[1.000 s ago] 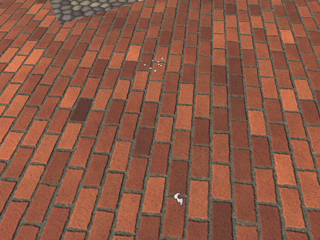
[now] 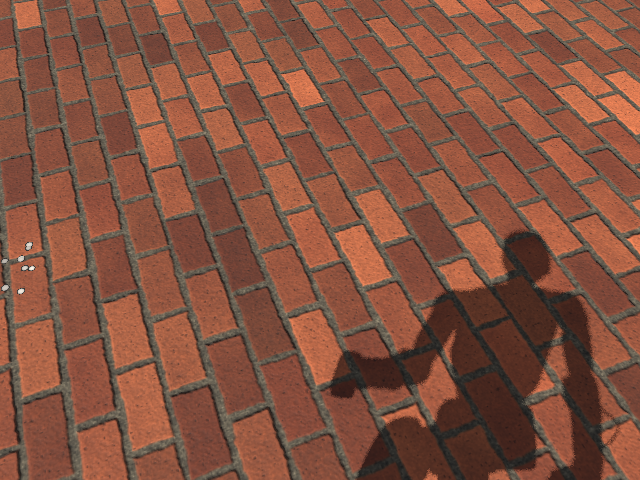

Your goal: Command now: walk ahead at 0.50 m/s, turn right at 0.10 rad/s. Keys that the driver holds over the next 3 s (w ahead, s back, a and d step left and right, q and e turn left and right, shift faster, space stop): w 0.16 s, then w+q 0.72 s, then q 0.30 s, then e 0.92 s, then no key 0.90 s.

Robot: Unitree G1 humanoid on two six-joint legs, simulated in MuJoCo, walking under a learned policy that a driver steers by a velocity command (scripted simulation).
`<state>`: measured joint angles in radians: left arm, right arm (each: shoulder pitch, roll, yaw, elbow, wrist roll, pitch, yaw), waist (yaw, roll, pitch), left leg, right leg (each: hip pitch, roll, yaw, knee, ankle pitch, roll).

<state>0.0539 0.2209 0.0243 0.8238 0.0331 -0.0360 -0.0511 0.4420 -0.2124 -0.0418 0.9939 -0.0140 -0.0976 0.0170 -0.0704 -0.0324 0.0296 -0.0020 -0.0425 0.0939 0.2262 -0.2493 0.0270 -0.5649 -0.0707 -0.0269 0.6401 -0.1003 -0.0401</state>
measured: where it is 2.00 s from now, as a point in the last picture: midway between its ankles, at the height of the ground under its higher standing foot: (288, 414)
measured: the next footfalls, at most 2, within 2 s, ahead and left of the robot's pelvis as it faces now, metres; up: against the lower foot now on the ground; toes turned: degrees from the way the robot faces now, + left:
right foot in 0.08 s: +0.20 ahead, -0.11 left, +0.00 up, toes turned -4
left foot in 0.64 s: +0.48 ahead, +0.08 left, +0.00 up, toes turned +18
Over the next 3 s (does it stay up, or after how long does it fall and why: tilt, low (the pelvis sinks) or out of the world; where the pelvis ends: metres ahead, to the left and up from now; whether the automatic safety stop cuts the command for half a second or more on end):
stays up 0.63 0.05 0.00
